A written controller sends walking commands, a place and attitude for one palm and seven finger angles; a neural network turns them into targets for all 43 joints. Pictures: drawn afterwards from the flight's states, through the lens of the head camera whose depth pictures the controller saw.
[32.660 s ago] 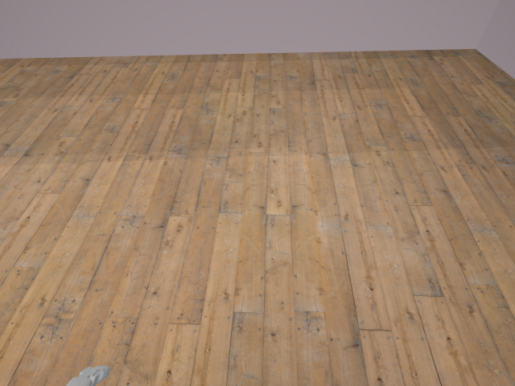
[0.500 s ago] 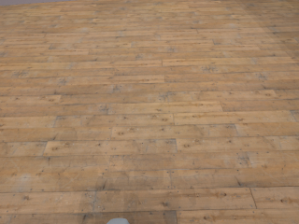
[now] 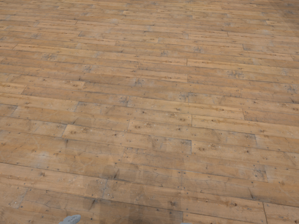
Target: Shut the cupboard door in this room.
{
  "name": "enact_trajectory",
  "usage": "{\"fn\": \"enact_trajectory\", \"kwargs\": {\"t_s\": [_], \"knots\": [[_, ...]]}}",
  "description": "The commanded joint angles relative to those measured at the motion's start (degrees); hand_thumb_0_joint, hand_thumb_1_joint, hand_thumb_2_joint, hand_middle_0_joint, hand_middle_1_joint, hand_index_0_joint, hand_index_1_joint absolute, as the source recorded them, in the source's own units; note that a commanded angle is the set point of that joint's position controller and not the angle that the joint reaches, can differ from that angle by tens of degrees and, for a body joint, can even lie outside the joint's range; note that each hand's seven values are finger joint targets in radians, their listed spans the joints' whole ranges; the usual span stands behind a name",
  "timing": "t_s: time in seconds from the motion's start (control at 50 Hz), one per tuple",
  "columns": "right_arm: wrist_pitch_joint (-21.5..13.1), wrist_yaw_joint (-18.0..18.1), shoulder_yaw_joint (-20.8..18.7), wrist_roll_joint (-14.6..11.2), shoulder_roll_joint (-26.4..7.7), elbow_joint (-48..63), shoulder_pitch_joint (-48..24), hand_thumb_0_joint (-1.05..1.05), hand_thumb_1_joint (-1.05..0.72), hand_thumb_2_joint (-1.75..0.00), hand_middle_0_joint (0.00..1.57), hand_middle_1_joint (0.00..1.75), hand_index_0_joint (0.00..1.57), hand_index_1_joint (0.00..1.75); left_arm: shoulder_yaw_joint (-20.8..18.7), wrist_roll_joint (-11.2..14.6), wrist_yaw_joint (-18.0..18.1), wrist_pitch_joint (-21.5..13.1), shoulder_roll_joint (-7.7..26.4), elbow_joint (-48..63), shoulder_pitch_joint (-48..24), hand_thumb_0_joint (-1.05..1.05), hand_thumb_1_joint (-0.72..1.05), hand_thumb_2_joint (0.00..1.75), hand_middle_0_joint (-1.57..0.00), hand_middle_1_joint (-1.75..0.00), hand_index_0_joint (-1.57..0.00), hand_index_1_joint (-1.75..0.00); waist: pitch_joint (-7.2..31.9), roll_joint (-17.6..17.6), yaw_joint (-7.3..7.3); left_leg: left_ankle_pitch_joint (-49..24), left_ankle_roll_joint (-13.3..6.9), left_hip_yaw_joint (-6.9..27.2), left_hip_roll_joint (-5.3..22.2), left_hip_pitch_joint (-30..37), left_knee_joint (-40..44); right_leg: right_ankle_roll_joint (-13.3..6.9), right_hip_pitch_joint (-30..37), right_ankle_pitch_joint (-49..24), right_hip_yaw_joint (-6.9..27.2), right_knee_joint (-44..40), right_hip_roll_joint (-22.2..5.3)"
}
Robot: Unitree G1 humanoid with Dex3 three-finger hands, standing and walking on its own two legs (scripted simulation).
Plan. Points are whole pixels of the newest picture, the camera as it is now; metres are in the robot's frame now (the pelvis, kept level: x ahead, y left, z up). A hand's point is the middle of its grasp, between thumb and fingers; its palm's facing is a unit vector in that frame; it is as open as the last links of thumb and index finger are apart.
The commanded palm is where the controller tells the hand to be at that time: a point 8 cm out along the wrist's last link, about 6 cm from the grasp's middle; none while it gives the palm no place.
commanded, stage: turn or walk to find it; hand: left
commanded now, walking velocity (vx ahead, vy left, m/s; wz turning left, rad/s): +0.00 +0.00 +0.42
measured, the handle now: out of the picture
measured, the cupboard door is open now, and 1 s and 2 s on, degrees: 88 88 88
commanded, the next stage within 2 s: none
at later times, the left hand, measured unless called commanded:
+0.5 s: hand out of the picture -0.03 +0.19 -0.17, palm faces +0.27 -0.93 -0.26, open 7.3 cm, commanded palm none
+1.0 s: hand out of the picture +0.01 +0.20 -0.16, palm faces +0.41 -0.87 -0.28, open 7.3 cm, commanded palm none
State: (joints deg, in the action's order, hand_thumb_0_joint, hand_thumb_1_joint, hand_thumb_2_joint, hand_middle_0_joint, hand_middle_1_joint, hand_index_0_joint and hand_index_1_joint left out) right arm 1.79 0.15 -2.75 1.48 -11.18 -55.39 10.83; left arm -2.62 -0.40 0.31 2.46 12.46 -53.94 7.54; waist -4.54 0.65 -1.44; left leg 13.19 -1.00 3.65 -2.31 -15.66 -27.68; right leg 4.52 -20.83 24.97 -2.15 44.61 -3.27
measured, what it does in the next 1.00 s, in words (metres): steps on the spot, turning left: right foot, then left foot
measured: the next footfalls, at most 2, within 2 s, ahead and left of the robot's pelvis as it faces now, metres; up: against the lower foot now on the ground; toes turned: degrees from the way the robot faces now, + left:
right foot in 0.06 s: +0.03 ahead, -0.12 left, +0.00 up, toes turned -2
left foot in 0.54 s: -0.02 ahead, +0.11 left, +0.00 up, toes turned +20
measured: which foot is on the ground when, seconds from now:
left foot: down 0.00-0.06, up 0.08-0.52, down 0.54-0.98, up 1.00-1.00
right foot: up 0.00-0.04, down 0.06-0.54, up 0.56-0.96, down 0.98-1.00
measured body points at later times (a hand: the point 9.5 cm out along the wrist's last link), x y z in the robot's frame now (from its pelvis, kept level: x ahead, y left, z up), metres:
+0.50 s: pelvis -0.01 -0.02 +0.00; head +0.04 -0.01 +0.44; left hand -0.04 +0.24 -0.15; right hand +0.14 -0.25 -0.15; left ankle -0.06 +0.11 -0.72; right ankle -0.01 -0.12 -0.74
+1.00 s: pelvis +0.00 -0.03 -0.01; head +0.05 -0.04 +0.44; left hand -0.01 +0.24 -0.13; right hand +0.15 -0.23 -0.17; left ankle -0.05 +0.10 -0.73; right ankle +0.04 -0.12 -0.74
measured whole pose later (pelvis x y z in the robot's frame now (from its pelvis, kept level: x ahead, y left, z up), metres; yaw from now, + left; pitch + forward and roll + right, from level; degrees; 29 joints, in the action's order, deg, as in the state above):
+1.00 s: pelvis +0.00 -0.03 -0.01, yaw +25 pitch +0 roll +1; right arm 2.6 -0.1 -3.6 1.0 -12.6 -55.7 10.8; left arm -2.0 -0.8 0.3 0.4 11.2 -52.7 7.8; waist -4.5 3.0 -1.3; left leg 20.4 1.1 4.9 -2.0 -18.4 -36.7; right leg 0.7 -16.6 17.3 -5.0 34.2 -2.4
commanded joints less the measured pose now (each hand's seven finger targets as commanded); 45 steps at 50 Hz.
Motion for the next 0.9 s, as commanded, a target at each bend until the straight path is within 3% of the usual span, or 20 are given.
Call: {"fn": "enact_trajectory", "kwargs": {"t_s": [0.0,0.02,0.04,0.06,0.08,0.12,0.14,0.18,0.38,0.44,0.48,0.5,0.52,0.54,0.56,0.58,0.64,0.7,0.82,0.88], "knots": [[-0.7,0.6,-3.4,-0.6,-10.9,4.0,-0.4,0.00,-0.90,-0.90,0.20,0.30,0.20,0.30,-1.6,0.2,0.8,-2.2,5.5,2.7,6.7,0.00,0.90,0.90,-0.20,-0.30,-0.20,-0.30,9.9,6.2,3.03,-20.4,-4.9,13.1,10.5,1.2,-0.5,-0.6,13.0,-13.6,-1.4,-21.2,0.9],[-0.9,0.2,-3.1,-1.1,-8.6,4.3,0.2,0.00,-0.90,-0.90,0.20,0.30,0.20,0.30,-2.1,-0.3,1.2,-2.9,8.8,2.4,8.6,0.00,0.90,0.90,-0.20,-0.30,-0.20,-0.30,11.2,-1.1,3.70,-9.9,-1.6,9.9,6.8,-6.5,-5.8,-2.2,21.8,-18.0,4.4,-26.0,-5.8],[-1.1,-0.1,-2.4,-1.2,-4.9,5.8,-0.2,0.00,-0.90,-0.90,0.20,0.30,0.20,0.30,-3.1,-1.1,1.6,-3.3,13.5,2.2,9.9,0.00,0.90,0.90,-0.20,-0.30,-0.20,-0.30,10.2,-17.0,4.53,13.4,2.5,0.1,-1.2,-17.5,-17.6,-8.3,26.5,-27.8,18.0,-26.5,-20.3],[-0.4,0.2,-3.1,-0.8,-7.2,6.3,-1.9,0.00,-0.90,-0.90,0.20,0.30,0.20,0.30,-2.9,-0.7,1.7,-3.0,13.9,3.0,10.0,0.00,0.90,0.90,-0.20,-0.30,-0.20,-0.30,8.6,-15.0,5.21,22.2,2.6,0.9,-0.5,-16.7,-28.8,-13.3,18.3,-32.9,19.0,-26.4,-25.6],[0.4,0.1,-3.4,-0.6,-7.8,5.3,-1.0,0.00,-0.90,-0.90,0.20,0.30,0.20,0.30,-3.0,-0.6,1.9,-3.1,11.6,3.6,6.6,0.00,0.90,0.90,-0.20,-0.30,-0.20,-0.30,6.4,-13.2,3.50,19.2,2.5,3.2,1.3,-15.9,-35.9,-14.1,13.0,-26.8,15.7,-27.7,-23.0],[1.3,-0.5,-3.7,-0.3,-7.4,2.8,0.8,0.00,-0.90,-0.90,0.20,0.30,0.20,0.30,-2.3,-0.4,2.0,-2.7,8.8,5.2,1.0,0.00,0.90,0.90,-0.20,-0.30,-0.20,-0.30,2.3,-10.0,0.88,13.2,3.2,1.7,2.8,-16.5,-42.1,-11.7,9.4,-21.4,10.0,-27.9,-17.9],[1.3,-0.9,-3.4,-0.2,-6.7,2.0,1.8,0.00,-0.90,-0.90,0.20,0.30,0.20,0.30,-1.9,-0.6,1.8,-3.0,7.7,5.5,0.4,0.00,0.90,0.90,-0.20,-0.30,-0.20,-0.30,2.0,-9.6,0.33,10.3,3.7,0.6,3.1,-16.6,-42.7,-10.5,10.0,-24.1,5.8,-26.8,-15.6],[1.4,-1.1,-3.1,-0.3,-6.1,1.5,2.2,0.00,-0.90,-0.90,0.20,0.30,0.20,0.30,-1.7,-0.6,1.7,-3.4,7.3,5.2,2.3,0.00,0.90,0.90,-0.20,-0.30,-0.20,-0.30,2.7,-10.2,0.68,7.8,4.6,-0.7,3.1,-16.8,-42.4,-9.7,11.9,-27.6,2.3,-26.1,-14.2],[0.5,-1.0,-1.3,-1.0,-4.7,3.7,-5.9,0.00,-0.90,-0.90,0.20,0.30,0.20,0.30,-3.0,-1.4,1.5,-3.0,11.1,2.0,10.3,0.00,0.90,0.90,-0.20,-0.30,-0.20,-0.30,5.5,-12.4,4.97,13.6,4.9,-6.8,3.4,-10.6,-18.7,-12.2,19.9,-42.5,-1.0,-20.8,-16.8],[-0.1,-0.8,-1.1,-1.2,-5.2,3.5,-3.7,0.00,-0.90,-0.90,0.20,0.30,0.20,0.30,-3.3,-1.3,1.5,-2.7,12.0,1.6,9.2,0.00,0.90,0.90,-0.20,-0.30,-0.20,-0.30,7.3,-12.8,3.57,9.6,4.1,-8.7,3.0,-4.7,-9.1,-10.9,19.1,-42.4,-2.6,-17.4,-17.3],[-0.7,-0.9,-1.5,-1.0,-6.9,2.5,0.1,0.00,-0.90,-0.90,0.20,0.30,0.20,0.30,-3.3,-0.6,1.3,-2.4,11.7,1.7,7.4,0.00,0.90,0.90,-0.20,-0.30,-0.20,-0.30,9.1,-9.0,0.80,-3.1,3.1,-8.8,3.4,6.1,3.4,-6.9,13.3,-35.8,-6.1,-10.9,-15.3],[-1.4,-0.7,-2.5,-0.6,-11.3,2.3,2.4,0.00,-0.90,-0.90,0.20,0.30,0.20,0.30,-2.9,-0.1,1.1,-2.1,9.6,2.6,8.2,0.00,0.90,0.90,-0.20,-0.30,-0.20,-0.30,12.0,1.3,-0.48,-15.2,-0.2,0.6,10.7,16.4,6.1,-3.5,3.8,-24.0,-8.6,-1.4,-11.0],[-1.4,-0.3,-3.9,-0.6,-16.3,2.2,5.4,0.00,-0.90,-0.90,0.20,0.30,0.20,0.30,-1.5,0.0,0.7,-1.9,5.6,4.2,6.6,0.00,0.90,0.90,-0.20,-0.30,-0.20,-0.30,11.7,16.4,-2.00,-37.3,-7.0,17.1,24.0,21.5,6.6,-0.1,-9.8,10.3,-8.3,10.0,-3.8],[-0.7,0.0,-3.9,-0.7,-17.2,1.3,6.8,0.00,-0.90,-0.90,0.20,0.30,0.20,0.30,-1.2,-0.2,1.2,-1.1,6.1,4.9,4.3,0.00,0.90,0.90,-0.20,-0.30,-0.20,-0.30,11.5,12.9,-2.86,-39.9,-11.9,15.5,27.1,18.0,6.0,-0.7,-9.2,14.7,-3.0,15.3,-4.0],[-0.9,0.7,-3.5,-0.4,-15.3,1.2,5.3,0.00,-0.90,-0.90,0.20,0.30,0.20,0.30,-1.3,-0.3,1.1,-0.8,5.9,4.6,2.3,0.00,0.90,0.90,-0.20,-0.30,-0.20,-0.30,8.5,11.3,-2.55,-38.3,-12.1,13.4,24.6,15.4,6.7,-0.7,-10.4,11.4,-1.1,17.4,-4.5],[-1.0,1.1,-3.1,-0.3,-14.0,1.8,2.7,0.00,-0.90,-0.90,0.20,0.30,0.20,0.30,-1.6,-0.3,1.1,-0.6,6.0,3.7,1.9,0.00,0.90,0.90,-0.20,-0.30,-0.20,-0.30,7.2,14.3,-1.56,-36.1,-11.3,12.4,21.7,13.8,6.5,-0.3,-11.3,8.3,0.2,18.8,-4.6],[-1.2,1.2,-2.2,-0.3,-11.7,3.3,-2.1,0.00,-0.90,-0.90,0.20,0.30,0.20,0.30,-1.8,-0.4,0.3,-0.6,6.4,2.0,3.8,0.00,0.90,0.90,-0.20,-0.30,-0.20,-0.30,5.0,8.5,0.99,-30.0,-8.4,6.9,16.7,9.7,6.7,-0.1,-9.0,1.6,0.2,18.8,-3.2],[-1.4,1.0,-2.5,-0.4,-12.2,3.5,-1.0,0.00,-0.90,-0.90,0.20,0.30,0.20,0.30,-1.6,-0.4,0.2,-0.4,5.9,2.1,3.9,0.00,0.90,0.90,-0.20,-0.30,-0.20,-0.30,5.4,5.8,0.80,-26.0,-8.1,7.3,15.6,10.0,7.7,0.5,-8.6,-0.3,-0.2,15.6,-2.4],[-0.9,0.6,-3.1,-0.1,-12.4,3.8,-0.3,0.00,-0.90,-0.90,0.20,0.30,0.20,0.30,-1.2,-0.2,0.4,-0.7,5.1,4.0,1.3,0.00,0.90,0.90,-0.20,-0.30,-0.20,-0.30,5.1,8.1,0.00,-23.7,-8.6,11.0,15.1,7.0,6.4,0.5,-3.1,1.1,-1.1,3.0,-0.5],[-0.7,0.5,-3.3,-0.1,-12.2,4.3,-1.3,0.00,-0.90,-0.90,0.20,0.30,0.20,0.30,-1.3,0.1,0.5,-1.4,4.9,3.8,3.6,0.00,0.90,0.90,-0.20,-0.30,-0.20,-0.30,6.4,9.1,1.13,-25.2,-7.7,12.5,13.9,4.6,3.8,-0.1,3.2,-2.8,-2.1,-6.4,1.2]]}}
